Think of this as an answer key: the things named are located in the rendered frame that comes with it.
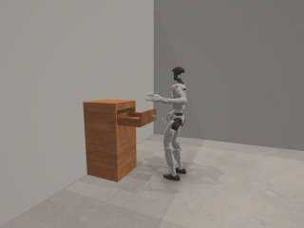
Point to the right robot hand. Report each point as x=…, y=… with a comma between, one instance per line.
x=169, y=117

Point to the left robot hand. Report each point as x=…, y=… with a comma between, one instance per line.
x=156, y=98

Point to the drawer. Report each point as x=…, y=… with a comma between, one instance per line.
x=136, y=119

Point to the handle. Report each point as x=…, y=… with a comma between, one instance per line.
x=153, y=117

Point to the robot left forearm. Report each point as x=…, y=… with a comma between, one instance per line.
x=172, y=101

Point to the cabinet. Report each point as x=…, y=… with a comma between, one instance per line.
x=110, y=149

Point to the left robot upper arm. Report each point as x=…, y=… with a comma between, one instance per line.
x=176, y=87

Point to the robot right thigh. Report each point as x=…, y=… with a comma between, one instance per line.
x=174, y=142

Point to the humanoid robot torso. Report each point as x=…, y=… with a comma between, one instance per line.
x=178, y=113

